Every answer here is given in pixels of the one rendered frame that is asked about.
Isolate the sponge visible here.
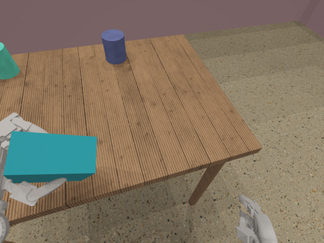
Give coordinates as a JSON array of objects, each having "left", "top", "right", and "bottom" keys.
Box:
[{"left": 3, "top": 131, "right": 97, "bottom": 183}]

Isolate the table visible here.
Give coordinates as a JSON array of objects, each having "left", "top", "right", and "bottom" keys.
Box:
[{"left": 0, "top": 34, "right": 262, "bottom": 243}]

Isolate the right robot hand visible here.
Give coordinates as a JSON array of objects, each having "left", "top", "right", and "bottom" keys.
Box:
[{"left": 236, "top": 195, "right": 278, "bottom": 243}]

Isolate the left robot hand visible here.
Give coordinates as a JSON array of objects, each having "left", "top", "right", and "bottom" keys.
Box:
[{"left": 0, "top": 112, "right": 67, "bottom": 206}]

